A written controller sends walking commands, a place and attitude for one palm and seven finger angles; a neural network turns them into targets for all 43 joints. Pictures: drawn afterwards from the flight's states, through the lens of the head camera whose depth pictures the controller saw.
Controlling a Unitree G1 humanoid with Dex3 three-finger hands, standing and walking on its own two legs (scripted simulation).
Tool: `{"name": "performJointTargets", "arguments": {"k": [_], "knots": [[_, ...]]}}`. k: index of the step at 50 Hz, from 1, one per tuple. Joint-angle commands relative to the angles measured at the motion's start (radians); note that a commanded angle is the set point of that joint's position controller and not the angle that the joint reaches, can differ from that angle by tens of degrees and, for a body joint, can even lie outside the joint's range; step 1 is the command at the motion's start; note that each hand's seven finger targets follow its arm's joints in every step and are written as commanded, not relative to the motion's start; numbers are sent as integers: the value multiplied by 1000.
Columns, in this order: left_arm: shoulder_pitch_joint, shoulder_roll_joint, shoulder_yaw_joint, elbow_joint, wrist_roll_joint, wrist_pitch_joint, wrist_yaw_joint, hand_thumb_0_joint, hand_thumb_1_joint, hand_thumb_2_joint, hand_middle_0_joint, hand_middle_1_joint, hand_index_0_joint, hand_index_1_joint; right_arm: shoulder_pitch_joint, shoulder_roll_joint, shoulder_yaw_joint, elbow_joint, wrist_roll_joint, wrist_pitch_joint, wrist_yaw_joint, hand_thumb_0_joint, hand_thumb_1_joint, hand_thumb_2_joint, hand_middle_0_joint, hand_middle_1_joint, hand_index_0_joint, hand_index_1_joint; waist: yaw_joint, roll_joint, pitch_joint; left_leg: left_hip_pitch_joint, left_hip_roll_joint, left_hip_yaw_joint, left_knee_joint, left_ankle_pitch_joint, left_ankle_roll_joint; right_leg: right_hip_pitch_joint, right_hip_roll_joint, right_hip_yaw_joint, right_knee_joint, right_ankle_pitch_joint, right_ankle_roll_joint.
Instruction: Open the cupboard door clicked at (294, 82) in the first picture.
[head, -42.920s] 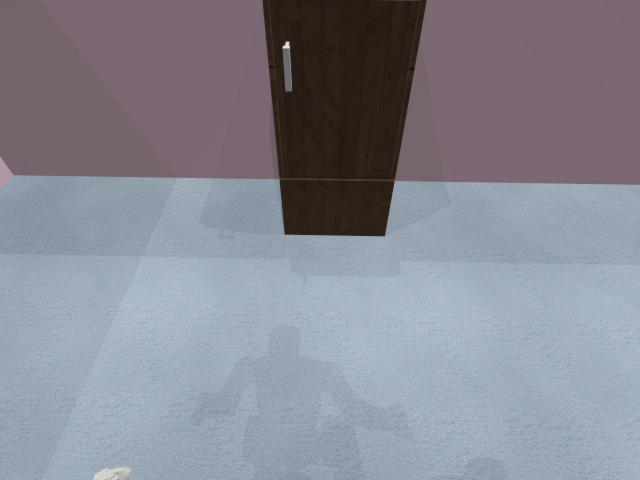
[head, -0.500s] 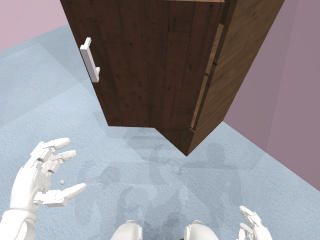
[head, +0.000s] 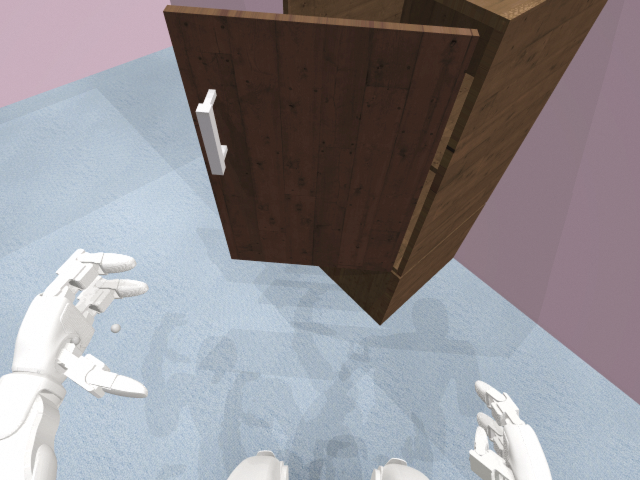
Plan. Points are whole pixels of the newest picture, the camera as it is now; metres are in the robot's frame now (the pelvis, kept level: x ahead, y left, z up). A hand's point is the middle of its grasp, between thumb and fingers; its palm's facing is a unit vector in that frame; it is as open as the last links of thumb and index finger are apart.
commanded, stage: raise the hand with hooked fingers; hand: left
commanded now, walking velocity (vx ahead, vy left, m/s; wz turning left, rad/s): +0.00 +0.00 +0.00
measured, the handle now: (214, 133) +0.59 +0.22 +0.05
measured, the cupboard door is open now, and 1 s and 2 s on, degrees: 44 44 44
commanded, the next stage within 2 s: move the hooked fingers beside the handle in 0.72 s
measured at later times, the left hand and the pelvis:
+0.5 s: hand (111, 292) +0.30 +0.27 +0.06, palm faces +0.00 -1.00 -0.04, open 14.0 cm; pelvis +0.01 +0.00 +0.01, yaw -1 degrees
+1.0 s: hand (108, 286) +0.31 +0.27 +0.06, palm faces +0.03 -1.00 -0.02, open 14.0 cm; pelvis +0.00 -0.01 +0.01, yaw +0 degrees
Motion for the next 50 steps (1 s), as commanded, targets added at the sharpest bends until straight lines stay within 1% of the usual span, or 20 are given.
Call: {"name": "performJointTargets", "arguments": {"k": [1, 4, 6, 8, 11, 14, 16, 20, 24, 26, 31, 33, 36, 39, 41, 42, 44, 46, 49, 50], "knots": [[-204, 236, 117, -151, -29, -44, -27, 0, -500, 300, -300, -1200, -300, -1200, 22, -173, -76, -116, 10, -42, -19, 0, -900, -900, 200, 300, 200, 300, -13, 68, -246, 149, -30, -104, -193, 327, -42, 150, 72, 76, -97, 182, -20], [-242, 265, 134, -125, -32, -40, -42, 0, -500, 300, -300, -1200, -300, -1200, 27, -177, -74, -109, 8, -42, -21, 0, -900, -900, 200, 300, 200, 300, -9, 73, -248, 166, -28, -111, -197, 370, -46, 158, 74, 75, -97, 207, -25], [-263, 278, 143, -120, -29, -38, -52, 0, -500, 300, -300, -1200, -300, -1200, 35, -176, -76, -104, 10, -40, -21, 0, -900, -900, 200, 300, 200, 300, -9, 96, -283, 194, -26, -109, -200, 400, -48, 164, 72, 78, -101, 220, -22], [-274, 291, 158, -91, -33, -34, -55, 0, -500, 300, -300, -1200, -300, -1200, 38, -180, -77, -101, 9, -37, -22, 0, -900, -900, 200, 300, 200, 300, -9, 66, -266, 188, -24, -110, -208, 408, -48, 168, 72, 74, -108, 227, -20], [-325, 312, 172, -50, -40, -27, -73, 0, -500, 300, -300, -1200, -300, -1200, 42, -184, -75, -97, 10, -29, -23, 0, -900, -900, 200, 300, 200, 300, -11, 82, -258, 185, -27, -106, -217, 393, -49, 173, 72, 77, -118, 220, -23], [-272, 277, 150, -4, -47, -19, -88, 0, -500, 300, -300, -1200, -300, -1200, 47, -185, -79, -107, 11, -27, -21, 0, -900, -900, 200, 300, 200, 300, -6, 42, -252, 174, -28, -101, -220, 387, -43, 186, 74, 79, -127, 220, -24], [-274, 278, 146, -27, -42, -23, -89, 0, -500, 300, -300, -1200, -300, -1200, 50, -185, -83, -109, 12, -25, -15, 0, -900, -900, 200, 300, 200, 300, -4, 77, -264, 191, -27, -98, -223, 415, -45, 182, 72, 79, -126, 236, -22], [-272, 318, 184, -72, -38, -45, -62, 0, -500, 300, -300, -1200, -300, -1200, 64, -185, -89, -111, 5, -20, -7, 0, -900, -900, 200, 300, 200, 300, -2, 69, -288, 212, -23, -102, -221, 458, -49, 189, 77, 79, -122, 255, -21], [-284, 324, 190, -71, -39, -62, -48, 0, -500, 300, -300, -1200, -300, -1200, 62, -186, -88, -106, 4, -14, -8, 0, -900, -900, 200, 300, 200, 300, -6, 94, -267, 197, -25, -95, -219, 428, -48, 186, 77, 84, -123, 244, -23], [-280, 299, 169, -57, -33, -63, -48, 0, -500, 300, -300, -1200, -300, -1200, 60, -182, -88, -106, 7, -10, -9, 0, -900, -900, 200, 300, 200, 300, -8, 105, -258, 200, -23, -96, -227, 423, -50, 175, 75, 81, -125, 232, -20], [-293, 300, 166, -40, -38, -58, -60, 0, -500, 300, -300, -1200, -300, -1200, 50, -183, -85, -110, 10, -4, -15, 0, -900, -900, 200, 300, 200, 300, -17, 57, -253, 173, -28, -92, -229, 350, -38, 191, 75, 89, -139, 212, -19], [-307, 304, 165, -54, -35, -61, -63, 0, -500, 300, -300, -1200, -300, -1200, 48, -181, -83, -110, 10, -6, -16, 0, -900, -900, 200, 300, 200, 300, -14, 90, -263, 181, -29, -91, -227, 365, -39, 192, 72, 90, -134, 222, -20], [-302, 295, 163, -23, -41, -56, -68, 0, -500, 300, -300, -1200, -300, -1200, 45, -179, -80, -109, 10, -3, -18, 0, -900, -900, 200, 300, 200, 300, -17, 51, -246, 160, -31, -89, -224, 329, -36, 190, 75, 93, -140, 203, -18], [-319, 299, 162, -21, -44, -56, -71, 0, -500, 300, -300, -1200, -300, -1200, 39, -180, -78, -110, 9, -4, -20, 0, -900, -900, 200, 300, 200, 300, -19, 58, -232, 151, -32, -87, -220, 310, -33, 187, 75, 99, -141, 193, -22], [-313, 302, 165, -27, -41, -57, -74, 0, -500, 300, -300, -1200, -300, -1200, 40, -178, -78, -111, 10, -4, -20, 0, -900, -900, 200, 300, 200, 300, -14, 59, -262, 154, -34, -85, -219, 324, -33, 206, 72, 100, -138, 210, -18], [-340, 313, 174, -15, -39, -55, -74, 0, -500, 300, -300, -1200, -300, -1200, 41, -178, -77, -106, 9, -3, -23, 0, -900, -900, 200, 300, 200, 300, -20, 66, -257, 147, -35, -80, -211, 320, -31, 200, 71, 107, -139, 213, -17], [-433, 362, 201, 26, -37, -61, -74, 0, -500, 300, -300, -1200, -300, -1200, 51, -186, -75, -86, 6, 3, -31, 0, -900, -900, 200, 300, 200, 300, -37, 27, -223, 117, -32, -83, -198, 294, -30, 183, 75, 112, -137, 193, -18], [-492, 358, 194, 56, -31, -70, -85, 0, -500, 300, -300, -1200, -300, -1200, 47, -182, -72, -81, 7, 4, -35, 0, -900, -900, 200, 300, 200, 300, -37, 75, -247, 119, -35, -78, -194, 280, -30, 183, 68, 122, -136, 180, -18], [-557, 369, 174, 95, -26, -78, -109, 0, -500, 300, -300, -1200, -300, -1200, 59, -187, -72, -70, 9, 5, -40, 0, -900, -900, 200, 300, 200, 300, -45, 74, -271, 125, -32, -82, -183, 300, -28, 181, 71, 125, -127, 199, -22], [-561, 369, 174, 104, -22, -79, -116, 0, -500, 300, -300, -1200, -300, -1200, 61, -184, -72, -70, 10, 6, -39, 0, -900, -900, 200, 300, 200, 300, -39, 114, -291, 144, -33, -80, -186, 305, -31, 174, 70, 124, -125, 200, -22]]}}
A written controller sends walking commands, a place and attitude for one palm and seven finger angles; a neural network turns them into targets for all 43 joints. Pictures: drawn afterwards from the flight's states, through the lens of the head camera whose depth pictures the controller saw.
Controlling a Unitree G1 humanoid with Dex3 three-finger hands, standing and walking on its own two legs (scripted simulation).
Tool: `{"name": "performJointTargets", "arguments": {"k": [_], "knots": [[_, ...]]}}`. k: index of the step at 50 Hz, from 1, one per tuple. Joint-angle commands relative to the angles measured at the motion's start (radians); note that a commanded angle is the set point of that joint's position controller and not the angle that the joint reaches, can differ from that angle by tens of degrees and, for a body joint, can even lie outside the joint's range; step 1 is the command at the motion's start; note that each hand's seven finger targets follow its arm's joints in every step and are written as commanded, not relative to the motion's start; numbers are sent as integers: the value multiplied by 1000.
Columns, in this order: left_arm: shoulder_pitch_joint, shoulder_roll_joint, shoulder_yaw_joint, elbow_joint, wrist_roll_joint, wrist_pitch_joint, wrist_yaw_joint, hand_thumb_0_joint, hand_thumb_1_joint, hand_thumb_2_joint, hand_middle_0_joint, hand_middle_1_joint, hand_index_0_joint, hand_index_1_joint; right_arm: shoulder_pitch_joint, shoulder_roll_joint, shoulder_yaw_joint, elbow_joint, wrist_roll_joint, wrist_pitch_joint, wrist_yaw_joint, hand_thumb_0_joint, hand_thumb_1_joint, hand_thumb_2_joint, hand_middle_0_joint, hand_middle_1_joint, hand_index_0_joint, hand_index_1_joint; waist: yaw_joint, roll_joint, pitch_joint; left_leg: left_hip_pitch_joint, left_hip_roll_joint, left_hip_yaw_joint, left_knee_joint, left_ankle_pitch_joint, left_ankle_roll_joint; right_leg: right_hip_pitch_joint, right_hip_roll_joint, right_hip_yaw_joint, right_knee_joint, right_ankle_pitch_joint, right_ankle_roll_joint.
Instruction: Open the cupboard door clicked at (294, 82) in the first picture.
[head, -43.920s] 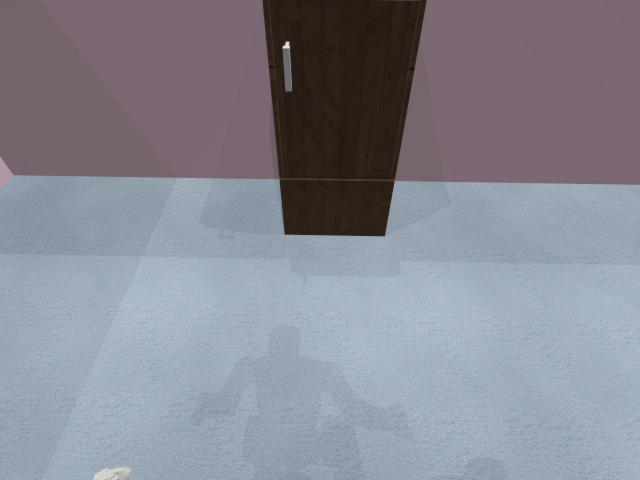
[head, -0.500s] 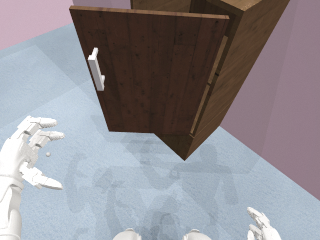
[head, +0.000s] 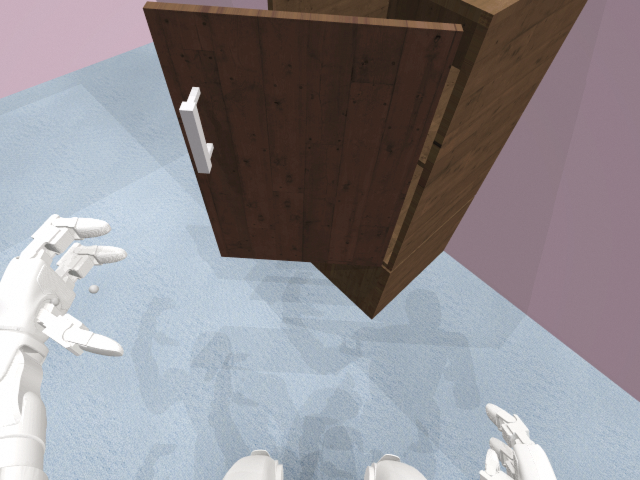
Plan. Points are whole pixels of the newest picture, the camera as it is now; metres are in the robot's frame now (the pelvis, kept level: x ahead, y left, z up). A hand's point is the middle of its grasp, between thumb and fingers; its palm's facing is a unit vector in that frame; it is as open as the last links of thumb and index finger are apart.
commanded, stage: move the hooked fingers beside the handle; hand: left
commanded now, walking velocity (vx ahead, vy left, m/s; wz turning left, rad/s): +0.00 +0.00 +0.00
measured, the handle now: (199, 131) +0.59 +0.23 +0.05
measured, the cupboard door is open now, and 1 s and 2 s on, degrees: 44 44 44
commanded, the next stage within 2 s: none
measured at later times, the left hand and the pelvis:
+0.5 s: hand (122, 227) +0.39 +0.28 +0.06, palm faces +0.01 -1.00 -0.02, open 14.0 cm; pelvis +0.00 +0.00 -0.01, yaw -2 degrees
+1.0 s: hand (135, 185) +0.47 +0.29 +0.05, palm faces +0.00 -1.00 -0.01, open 14.0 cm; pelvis +0.00 +0.01 -0.02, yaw -3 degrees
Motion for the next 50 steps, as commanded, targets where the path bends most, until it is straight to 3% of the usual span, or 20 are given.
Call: {"name": "performJointTargets", "arguments": {"k": [1, 5, 9, 13, 14, 20, 22, 25, 26, 28, 30, 32, 33, 36, 38, 40, 42, 47, 49, 50], "knots": [[-329, 288, 61, -172, -17, -70, -27, 0, -500, 300, -300, -1200, -300, -1200, 40, -161, -74, -106, 9, -43, -18, 0, -900, -900, 200, 300, 200, 300, -24, 126, -317, 137, -40, -86, -147, 297, -22, 162, 56, 114, -86, 191, -13], [-401, 305, 59, -69, -6, -49, -27, 0, -500, 300, -300, -1200, -300, -1200, 59, -170, -74, -97, 11, -29, -17, 0, -900, -900, 200, 300, 200, 300, -36, 70, -298, 105, -35, -89, -145, 283, -20, 140, 59, 109, -84, 181, -9], [-418, 353, 93, -43, 11, -54, -6, 0, -500, 300, -300, -1200, -300, -1200, 81, -176, -79, -102, 6, -16, -9, 0, -900, -900, 200, 300, 200, 300, -12, 106, -347, 110, -37, -88, -141, 329, -23, 160, 57, 111, -70, 211, -16], [-494, 353, 84, 14, 33, -65, 14, 0, -500, 300, -300, -1200, -300, -1200, 96, -174, -81, -97, 7, 8, -1, 0, -900, -900, 200, 300, 200, 300, -35, 77, -330, 80, -33, -82, -140, 300, -19, 140, 58, 112, -72, 197, -6], [-496, 381, 109, 37, 31, -71, 17, 0, -500, 300, -300, -1200, -300, -1200, 105, -178, -82, -93, 6, 14, -2, 0, -900, -900, 200, 300, 200, 300, -31, 61, -330, 75, -31, -85, -138, 306, -18, 148, 62, 113, -71, 201, -10], [-556, 422, 124, 90, 57, -96, 9, 0, -500, 300, -300, -1200, -300, -1200, 139, -182, -85, -82, 0, 45, 2, 0, -900, -900, 200, 300, 200, 300, -36, 108, -392, 95, -27, -81, -127, 360, -17, 149, 65, 117, -58, 242, -8], [-630, 435, 125, 144, 58, -95, 6, 0, -500, 300, -300, -1200, -300, -1200, 144, -187, -84, -68, -1, 57, 1, 0, -900, -900, 200, 300, 200, 300, -58, 65, -356, 50, -27, -79, -121, 300, -12, 135, 64, 122, -66, 212, -2], [-685, 461, 127, 164, 73, -110, -4, 0, -500, 300, -300, -1200, -300, -1200, 164, -190, -86, -62, -2, 72, -1, 0, -900, -900, 200, 300, 200, 300, -57, 113, -394, 84, -25, -83, -114, 339, -11, 118, 67, 121, -56, 226, -7], [-708, 442, 103, 163, 77, -113, -5, 0, -500, 300, -300, -1200, -300, -1200, 165, -187, -87, -60, -2, 76, 0, 0, -900, -900, 200, 300, 200, 300, -67, 136, -398, 103, -24, -89, -113, 346, -14, 91, 68, 116, -53, 220, -7], [-717, 446, 107, 195, 81, -116, -4, 0, -500, 300, -300, -1200, -300, -1200, 175, -191, -89, -54, -5, 86, 2, 0, -900, -900, 200, 300, 200, 300, -65, 137, -401, 116, -20, -95, -110, 363, -17, 73, 70, 111, -51, 217, -8], [-745, 465, 118, 239, 83, -114, -6, 0, -500, 300, -300, -1200, -300, -1200, 190, -195, -88, -46, -6, 100, 2, 0, -900, -900, 200, 300, 200, 300, -75, 93, -407, 108, -17, -99, -102, 383, -14, 70, 74, 108, -46, 232, -6], [-793, 458, 97, 278, 96, -108, -4, 0, -500, 300, -300, -1200, -300, -1200, 190, -195, -85, -44, -6, 112, 4, 0, -900, -900, 200, 300, 200, 300, -83, 121, -375, 85, -18, -98, -102, 347, -14, 39, 72, 106, -45, 203, -5], [-815, 485, 114, 291, 103, -110, 2, 0, -500, 300, -300, -1200, -300, -1200, 197, -200, -88, -38, -7, 119, 3, 0, -900, -900, 200, 300, 200, 300, -89, 101, -379, 85, -16, -103, -98, 351, -13, 35, 73, 105, -42, 206, -5], [-876, 510, 112, 284, 120, -121, 7, 0, -500, 300, -300, -1200, -300, -1200, 208, -200, -84, -43, -13, 134, 6, 0, -900, -900, 200, 300, 200, 300, -87, 159, -432, 117, -16, -108, -84, 388, -19, 20, 74, 106, -27, 213, -6], [-878, 528, 127, 315, 127, -123, 15, 0, -500, 300, -300, -1200, -300, -1200, 216, -202, -84, -40, -15, 145, 9, 0, -900, -900, 200, 300, 200, 300, -91, 131, -435, 106, -13, -112, -78, 396, -18, 20, 77, 104, -25, 218, -5], [-897, 544, 134, 329, 130, -127, 13, 0, -500, 300, -300, -1200, -300, -1200, 225, -204, -83, -38, -16, 157, 10, 0, -900, -900, 200, 300, 200, 300, -94, 145, -452, 122, -10, -111, -69, 427, -18, 12, 80, 105, -21, 231, -4], [-900, 566, 143, 375, 139, -116, 14, 0, -500, 300, -300, -1200, -300, -1200, 229, -208, -80, -39, -17, 169, 11, 0, -900, -900, 200, 300, 200, 300, -99, 119, -426, 78, -10, -107, -66, 396, -14, 16, 81, 106, -23, 228, -2], [-1008, 616, 135, 412, 167, -106, 12, 0, -500, 300, -300, -1200, -300, -1200, 246, -218, -72, -35, -20, 188, 8, 0, -900, -900, 200, 300, 200, 300, -128, 152, -432, 62, -9, -118, -49, 378, -12, -28, 82, 105, -11, 204, -2], [-1064, 598, 115, 379, 166, -120, 13, 0, -500, 300, -300, -1200, -300, -1200, 256, -217, -73, -29, -25, 192, 10, 0, -900, -900, 200, 300, 200, 300, -142, 204, -464, 123, -3, -134, -38, 436, -21, -77, 84, 96, 1, 206, -5], [-1054, 619, 131, 391, 170, -119, 12, 0, -500, 300, -300, -1200, -300, -1200, 269, -223, -74, -22, -26, 196, 12, 0, -900, -900, 200, 300, 200, 300, -135, 209, -495, 152, 2, -140, -34, 466, -27, -83, 86, 94, 1, 207, -4]]}}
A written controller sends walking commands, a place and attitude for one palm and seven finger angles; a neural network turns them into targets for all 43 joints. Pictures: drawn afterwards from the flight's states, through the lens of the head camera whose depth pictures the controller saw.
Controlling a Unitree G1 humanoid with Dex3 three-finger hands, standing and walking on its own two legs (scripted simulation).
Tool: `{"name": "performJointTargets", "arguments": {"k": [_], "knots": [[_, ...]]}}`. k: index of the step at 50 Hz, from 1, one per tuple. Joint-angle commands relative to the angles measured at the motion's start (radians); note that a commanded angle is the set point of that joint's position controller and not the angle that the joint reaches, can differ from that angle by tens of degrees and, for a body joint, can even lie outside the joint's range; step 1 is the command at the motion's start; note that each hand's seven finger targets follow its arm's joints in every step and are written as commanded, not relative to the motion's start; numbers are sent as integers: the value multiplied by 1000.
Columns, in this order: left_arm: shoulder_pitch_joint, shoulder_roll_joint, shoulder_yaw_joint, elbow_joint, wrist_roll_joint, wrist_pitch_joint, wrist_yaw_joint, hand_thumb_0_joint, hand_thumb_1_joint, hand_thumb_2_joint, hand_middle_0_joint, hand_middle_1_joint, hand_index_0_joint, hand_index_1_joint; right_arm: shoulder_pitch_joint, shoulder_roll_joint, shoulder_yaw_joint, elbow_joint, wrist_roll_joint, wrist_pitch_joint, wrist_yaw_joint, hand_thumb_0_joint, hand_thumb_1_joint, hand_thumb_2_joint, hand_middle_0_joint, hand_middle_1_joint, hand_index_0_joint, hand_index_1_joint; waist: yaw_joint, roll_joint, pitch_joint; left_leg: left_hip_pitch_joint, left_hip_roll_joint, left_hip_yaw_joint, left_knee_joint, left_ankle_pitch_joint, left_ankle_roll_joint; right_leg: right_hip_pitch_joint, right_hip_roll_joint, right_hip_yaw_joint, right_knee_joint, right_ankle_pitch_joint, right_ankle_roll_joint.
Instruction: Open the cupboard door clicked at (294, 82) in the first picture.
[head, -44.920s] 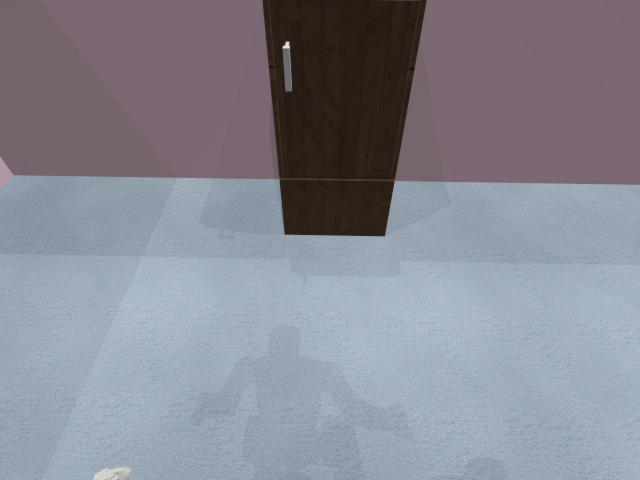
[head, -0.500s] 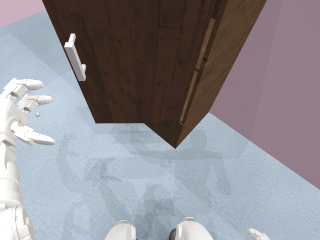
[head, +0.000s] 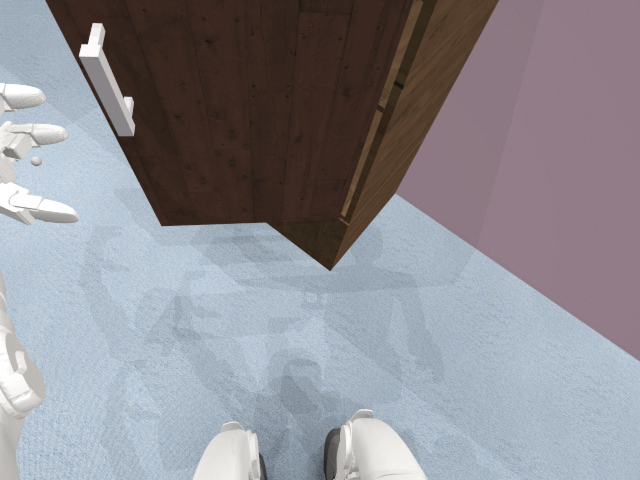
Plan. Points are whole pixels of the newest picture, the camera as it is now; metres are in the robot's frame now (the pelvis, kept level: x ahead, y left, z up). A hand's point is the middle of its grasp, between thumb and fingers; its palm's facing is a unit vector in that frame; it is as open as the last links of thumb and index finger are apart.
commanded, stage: move the hooked fingers beside the handle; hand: left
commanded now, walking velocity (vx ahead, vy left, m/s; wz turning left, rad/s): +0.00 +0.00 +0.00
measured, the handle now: (112, 83) +0.58 +0.24 +0.07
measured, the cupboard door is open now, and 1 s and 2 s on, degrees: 44 44 44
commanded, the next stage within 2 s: slide the fingers in behind the handle in 1.22 s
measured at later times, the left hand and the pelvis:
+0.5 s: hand (47, 106) +0.54 +0.30 +0.07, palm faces +0.04 -1.00 -0.01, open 14.0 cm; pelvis +0.00 +0.01 -0.01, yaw -1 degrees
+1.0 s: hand (45, 114) +0.54 +0.31 +0.06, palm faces +0.04 -1.00 -0.01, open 14.0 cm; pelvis +0.02 +0.01 -0.01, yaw -1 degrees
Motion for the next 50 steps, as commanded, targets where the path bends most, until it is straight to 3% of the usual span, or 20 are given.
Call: {"name": "performJointTargets", "arguments": {"k": [1, 3, 8, 9, 13, 15, 21, 22, 26, 29, 30, 33, 35, 37, 41, 43, 44, 45, 47, 50], "knots": [[-435, 340, 35, -199, -17, -68, 0, 0, -500, 300, -300, -1200, -300, -1200, 170, -209, -80, -38, -2, -4, -13, 0, -900, -900, 200, 300, 200, 300, -9, 213, -479, 375, -20, -160, -127, 494, -51, 125, 68, 69, -54, 192, -17], [-443, 356, 44, -172, -14, -57, -1, 0, -500, 300, -300, -1200, -300, -1200, 179, -214, -79, -34, -2, 3, -12, 0, -900, -900, 200, 300, 200, 300, -14, 189, -479, 354, -20, -163, -120, 494, -47, 128, 68, 68, -52, 198, -15], [-481, 378, 34, -156, 11, -30, 2, 0, -500, 300, -300, -1200, -300, -1200, 202, -215, -73, -34, -6, 23, -9, 0, -900, -900, 200, 300, 200, 300, -25, 239, -489, 369, -16, -171, -110, 529, -53, 90, 69, 63, -50, 197, -15], [-505, 394, 45, -161, 10, -33, 5, 0, -500, 300, -300, -1200, -300, -1200, 209, -217, -73, -35, -8, 26, -10, 0, -900, -900, 200, 300, 200, 300, -29, 226, -495, 373, -13, -176, -104, 549, -53, 87, 72, 60, -42, 205, -17], [-565, 439, 47, -97, 35, -15, 22, 0, -500, 300, -300, -1200, -300, -1200, 214, -221, -60, -38, -8, 34, -10, 0, -900, -900, 200, 300, 200, 300, -57, 204, -444, 283, -18, -168, -96, 448, -40, 84, 74, 65, -47, 174, -11], [-598, 491, 67, -137, 52, -25, 26, 0, -500, 300, -300, -1200, -300, -1200, 231, -225, -58, -39, -14, 37, -9, 0, -900, -900, 200, 300, 200, 300, -49, 270, -516, 335, -15, -176, -90, 510, -48, 86, 75, 65, -36, 197, -15], [-654, 518, 54, -59, 72, 9, 20, 0, -500, 300, -300, -1200, -300, -1200, 248, -229, -45, -37, -15, 54, -7, 0, -900, -900, 200, 300, 200, 300, -86, 272, -484, 316, -7, -189, -63, 531, -51, 22, 80, 53, -28, 193, -11], [-648, 497, 32, -47, 78, 19, 17, 0, -500, 300, -300, -1200, -300, -1200, 252, -227, -41, -38, -14, 58, -6, 0, -900, -900, 200, 300, 200, 300, -89, 277, -480, 311, -7, -189, -63, 522, -49, 16, 80, 52, -27, 187, -11], [-630, 514, 53, -84, 77, 26, 15, 0, -500, 300, -300, -1200, -300, -1200, 279, -231, -49, -43, -20, 71, -3, 0, -900, -900, 200, 300, 200, 300, -82, 299, -550, 381, 3, -209, -52, 642, -64, -5, 81, 43, -17, 221, -9], [-616, 502, 58, -85, 69, 27, 13, 0, -500, 300, -300, -1200, -300, -1200, 281, -227, -48, -48, -21, 76, 4, 0, -900, -900, 200, 300, 200, 300, -81, 291, -536, 365, 3, -205, -51, 632, -59, 1, 85, 42, -17, 224, -13], [-620, 540, 84, -104, 74, 27, 17, 0, -500, 300, -300, -1200, -300, -1200, 282, -230, -50, -46, -21, 77, 6, 0, -900, -900, 200, 300, 200, 300, -75, 300, -555, 364, 3, -199, -47, 631, -57, 14, 86, 47, -18, 230, -10], [-605, 564, 110, -147, 78, 21, 29, 0, -500, 300, -300, -1200, -300, -1200, 287, -226, -55, -45, -25, 79, 11, 0, -900, -900, 200, 300, 200, 300, -66, 293, -593, 361, 2, -195, -43, 656, -52, 61, 88, 50, -15, 269, -10], [-579, 591, 138, -184, 81, 13, 29, 0, -500, 300, -300, -1200, -300, -1200, 293, -227, -61, -47, -28, 78, 16, 0, -900, -900, 200, 300, 200, 300, -51, 340, -623, 412, 7, -197, -42, 740, -64, 62, 90, 48, -14, 296, -14], [-560, 550, 116, -183, 73, 17, 23, 0, -500, 300, -300, -1200, -300, -1200, 287, -217, -60, -44, -25, 82, 23, 0, -900, -900, 200, 300, 200, 300, -54, 348, -594, 414, 7, -191, -44, 743, -61, 60, 93, 48, -23, 302, -12], [-516, 536, 120, -177, 59, 25, 9, 0, -500, 300, -300, -1200, -300, -1200, 286, -216, -65, -44, -21, 85, 24, 0, -900, -900, 200, 300, 200, 300, -49, 319, -569, 405, 5, -186, -52, 740, -53, 81, 98, 48, -35, 313, -11], [-531, 473, 69, -168, 51, 29, 2, 0, -500, 300, -300, -1200, -300, -1200, 278, -211, -61, -39, -17, 89, 24, 0, -900, -900, 200, 300, 200, 300, -68, 315, -515, 400, 5, -180, -61, 694, -48, 53, 98, 47, -49, 285, -8], [-534, 464, 65, -173, 45, 23, -1, 0, -500, 300, -300, -1200, -300, -1200, 281, -212, -62, -40, -17, 89, 23, 0, -900, -900, 200, 300, 200, 300, -70, 324, -513, 420, 5, -187, -60, 725, -51, 43, 98, 43, -46, 292, -13], [-533, 493, 85, -192, 49, 20, 2, 0, -500, 300, -300, -1200, -300, -1200, 283, -217, -66, -36, -18, 91, 21, 0, -900, -900, 200, 300, 200, 300, -62, 322, -542, 442, 8, -190, -62, 739, -56, 45, 99, 43, -47, 287, -11], [-546, 435, 45, -172, 41, 18, 3, 0, -500, 300, -300, -1200, -300, -1200, 275, -208, -64, -31, -17, 91, 21, 0, -900, -900, 200, 300, 200, 300, -77, 307, -508, 425, 6, -188, -64, 704, -55, 33, 97, 43, -52, 274, -9], [-556, 426, 41, -189, 40, 9, 10, 0, -500, 300, -300, -1200, -300, -1200, 277, -211, -66, -27, -19, 92, 21, 0, -900, -900, 200, 300, 200, 300, -71, 337, -528, 471, 8, -197, -62, 749, -65, 10, 96, 42, -49, 272, -12]]}}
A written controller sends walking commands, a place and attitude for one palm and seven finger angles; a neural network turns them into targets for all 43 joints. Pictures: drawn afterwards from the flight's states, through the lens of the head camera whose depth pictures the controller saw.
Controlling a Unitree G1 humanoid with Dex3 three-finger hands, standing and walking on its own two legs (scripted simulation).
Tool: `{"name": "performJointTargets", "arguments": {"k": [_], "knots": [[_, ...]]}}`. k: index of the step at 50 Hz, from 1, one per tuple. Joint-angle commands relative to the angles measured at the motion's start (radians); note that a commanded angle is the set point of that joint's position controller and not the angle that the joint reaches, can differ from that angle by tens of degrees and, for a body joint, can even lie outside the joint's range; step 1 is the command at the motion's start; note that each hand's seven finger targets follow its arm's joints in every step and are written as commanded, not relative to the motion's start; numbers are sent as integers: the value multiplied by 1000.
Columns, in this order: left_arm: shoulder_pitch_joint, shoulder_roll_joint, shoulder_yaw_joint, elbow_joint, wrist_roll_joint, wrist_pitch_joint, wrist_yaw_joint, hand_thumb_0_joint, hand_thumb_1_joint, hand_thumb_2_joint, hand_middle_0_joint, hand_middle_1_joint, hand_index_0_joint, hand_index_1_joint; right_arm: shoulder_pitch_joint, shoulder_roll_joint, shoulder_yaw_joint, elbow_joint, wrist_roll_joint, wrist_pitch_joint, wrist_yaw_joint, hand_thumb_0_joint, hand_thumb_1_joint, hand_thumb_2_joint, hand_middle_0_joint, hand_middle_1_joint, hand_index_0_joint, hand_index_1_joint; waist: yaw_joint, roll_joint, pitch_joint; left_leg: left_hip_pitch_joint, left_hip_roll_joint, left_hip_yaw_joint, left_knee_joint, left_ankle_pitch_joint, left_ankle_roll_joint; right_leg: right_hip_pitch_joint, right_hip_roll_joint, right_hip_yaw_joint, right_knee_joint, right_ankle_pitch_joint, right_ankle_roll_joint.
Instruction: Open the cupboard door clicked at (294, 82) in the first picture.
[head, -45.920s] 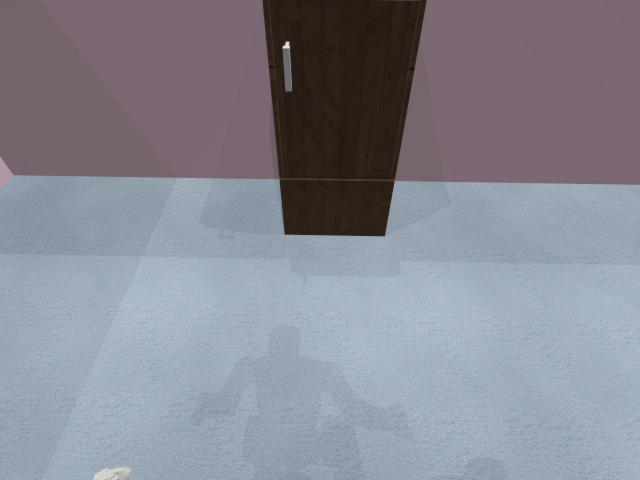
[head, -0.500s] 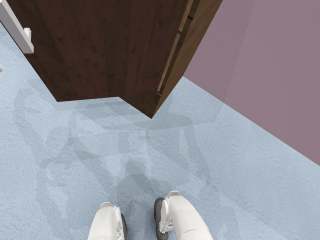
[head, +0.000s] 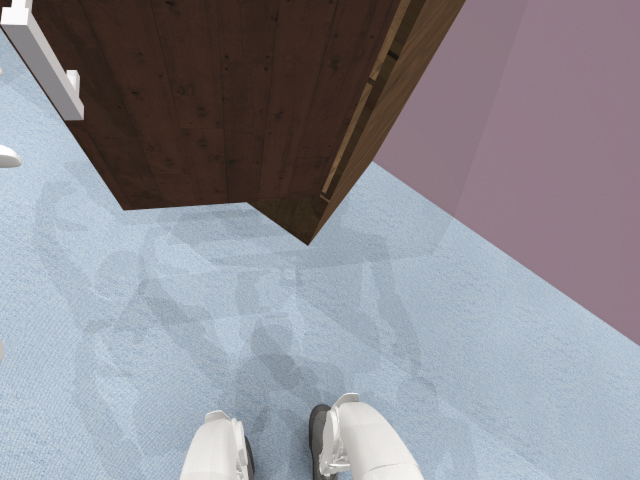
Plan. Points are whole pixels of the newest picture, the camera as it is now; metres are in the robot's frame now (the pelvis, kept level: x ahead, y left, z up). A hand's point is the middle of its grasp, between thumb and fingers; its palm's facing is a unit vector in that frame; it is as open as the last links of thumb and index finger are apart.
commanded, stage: move the hooked fingers beside the handle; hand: left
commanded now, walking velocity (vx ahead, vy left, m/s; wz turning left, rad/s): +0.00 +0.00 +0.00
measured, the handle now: (50, 56) +0.56 +0.25 +0.07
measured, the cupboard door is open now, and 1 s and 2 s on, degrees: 44 44 43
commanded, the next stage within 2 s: slide the fingers in behind the handle in 0.22 s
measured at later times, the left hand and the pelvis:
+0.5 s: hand out of the picture +0.50 +0.29 +0.07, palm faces +0.06 -1.00 -0.02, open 14.0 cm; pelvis -0.01 -0.01 +0.00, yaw +0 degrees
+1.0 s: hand (30, 99) +0.51 +0.26 +0.07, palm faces +0.05 -1.00 +0.00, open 14.0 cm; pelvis -0.01 -0.01 +0.00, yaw +0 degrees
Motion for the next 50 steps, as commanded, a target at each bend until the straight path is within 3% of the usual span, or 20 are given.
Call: {"name": "performJointTargets", "arguments": {"k": [1, 3, 5, 7, 9, 11, 14, 16, 21, 22, 23, 24, 28, 33, 36, 39, 40, 45, 48, 50], "knots": [[-376, 262, 1, -225, -31, -72, 8, 0, -500, 300, -300, -1200, -300, -1200, 226, -220, -89, -7, -1, -1, -15, 0, -900, -900, 200, 300, 200, 300, 0, 307, -529, 592, -10, -168, -105, 790, -73, 101, 71, 56, -34, 281, -26], [-358, 253, 1, -217, -33, -72, 17, 0, -500, 300, -300, -1200, -300, -1200, 218, -220, -89, -9, 0, -1, -15, 0, -900, -900, 200, 300, 200, 300, 2, 276, -520, 566, -13, -164, -109, 774, -70, 123, 69, 59, -36, 287, -25], [-356, 260, 4, -221, -27, -74, 23, 0, -500, 300, -300, -1200, -300, -1200, 216, -219, -89, -12, 0, 0, -14, 0, -900, -900, 200, 300, 200, 300, 8, 298, -525, 583, -11, -160, -109, 790, -73, 118, 70, 60, -35, 289, -27], [-340, 278, 26, -207, -27, -74, 34, 0, -500, 300, -300, -1200, -300, -1200, 206, -219, -91, -21, 0, -4, -15, 0, -900, -900, 200, 300, 200, 300, 11, 241, -519, 519, -20, -148, -109, 725, -59, 173, 69, 67, -35, 302, -25], [-351, 286, 31, -221, -25, -84, 40, 0, -500, 300, -300, -1200, -300, -1200, 203, -218, -89, -28, 0, -9, -17, 0, -900, -900, 200, 300, 200, 300, 15, 263, -521, 511, -23, -144, -108, 722, -56, 181, 68, 71, -28, 313, -29], [-358, 340, 60, -232, -11, -93, 48, 0, -500, 300, -300, -1200, -300, -1200, 197, -220, -90, -27, -2, -14, -19, 0, -900, -900, 200, 300, 200, 300, 23, 264, -537, 499, -24, -139, -109, 702, -56, 206, 67, 76, -27, 311, -27], [-367, 300, 30, -194, -16, -97, 45, 0, -500, 300, -300, -1200, -300, -1200, 188, -217, -83, -29, 2, -18, -19, 0, -900, -900, 200, 300, 200, 300, 6, 249, -486, 468, -26, -133, -109, 644, -47, 189, 67, 77, -30, 289, -28], [-381, 316, 27, -177, -12, -95, 38, 0, -500, 300, -300, -1200, -300, -1200, 186, -221, -81, -24, 5, -20, -23, 0, -900, -900, 200, 300, 200, 300, 4, 246, -489, 449, -29, -131, -113, 596, -47, 189, 66, 80, -32, 264, -24], [-365, 256, 1, -195, -35, -97, 20, 0, -500, 300, -300, -1200, -300, -1200, 195, -219, -84, -17, 5, -20, -21, 0, -900, -900, 200, 300, 200, 300, 6, 255, -543, 499, -25, -140, -107, 644, -51, 175, 65, 77, -29, 279, -23], [-358, 261, 6, -184, -36, -92, 21, 0, -500, 300, -300, -1200, -300, -1200, 192, -221, -84, -14, 6, -19, -21, 0, -900, -900, 200, 300, 200, 300, 8, 238, -525, 473, -27, -137, -111, 610, -49, 180, 65, 77, -32, 266, -23], [-365, 221, -28, -161, -39, -83, 21, 0, -500, 300, -300, -1200, -300, -1200, 190, -218, -80, -14, 9, -17, -21, 0, -900, -900, 200, 300, 200, 300, -8, 208, -490, 449, -29, -135, -116, 567, -43, 171, 65, 77, -39, 248, -21], [-394, 209, -37, -174, -42, -86, 22, 0, -500, 300, -300, -1200, -300, -1200, 190, -216, -79, -12, 9, -18, -23, 0, -900, -900, 200, 300, 200, 300, -9, 238, -477, 460, -28, -140, -120, 575, -45, 154, 63, 73, -36, 245, -26], [-386, 269, 8, -173, -25, -85, 55, 0, -500, 300, -300, -1200, -300, -1200, 193, -218, -79, -15, 5, -23, -25, 0, -900, -900, 200, 300, 200, 300, 9, 222, -506, 415, -36, -130, -121, 522, -41, 198, 61, 84, -34, 237, -24], [-433, 282, 2, -179, -5, -102, 86, 0, -500, 300, -300, -1200, -300, -1200, 189, -219, -75, -11, 1, -28, -24, 0, -900, -900, 200, 300, 200, 300, -1, 234, -494, 390, -36, -128, -120, 471, -38, 190, 59, 89, -32, 205, -25], [-447, 274, -3, -209, -3, -112, 93, 0, -500, 300, -300, -1200, -300, -1200, 195, -219, -77, -8, -2, -28, -21, 0, -900, -900, 200, 300, 200, 300, 1, 280, -537, 456, -32, -140, -118, 537, -48, 169, 60, 81, -23, 225, -28], [-427, 203, -32, -237, -19, -118, 93, 0, -500, 300, -300, -1200, -300, -1200, 205, -215, -83, -8, -4, -26, -16, 0, -900, -900, 200, 300, 200, 300, -2, 286, -565, 523, -26, -151, -115, 619, -54, 145, 63, 73, -24, 247, -29], [-414, 209, -26, -232, -18, -115, 91, 0, -500, 300, -300, -1200, -300, -1200, 208, -217, -85, 0, -4, -22, -14, 0, -900, -900, 200, 300, 200, 300, 2, 268, -579, 533, -23, -151, -115, 633, -56, 157, 64, 74, -28, 257, -26], [-408, 146, -55, -228, -28, -101, 104, 0, -500, 300, -300, -1200, -300, -1200, 204, -208, -87, 7, -1, -16, -10, 0, -900, -900, 200, 300, 200, 300, 2, 269, -531, 534, -24, -150, -130, 619, -59, 143, 66, 68, -40, 241, -27], [-395, 145, -47, -194, -27, -93, 131, 0, -500, 300, -300, -1200, -300, -1200, 201, -208, -85, 4, -3, -17, -11, 0, -900, -900, 200, 300, 200, 300, -5, 192, -482, 451, -32, -136, -138, 536, -45, 181, 64, 75, -49, 238, -23], [-401, 157, -44, -220, -11, -109, 146, 0, -500, 300, -300, -1200, -300, -1200, 202, -205, -84, -3, -5, -17, -9, 0, -900, -900, 200, 300, 200, 300, 10, 246, -513, 480, -34, -136, -140, 570, -52, 185, 63, 76, -39, 247, -28]]}}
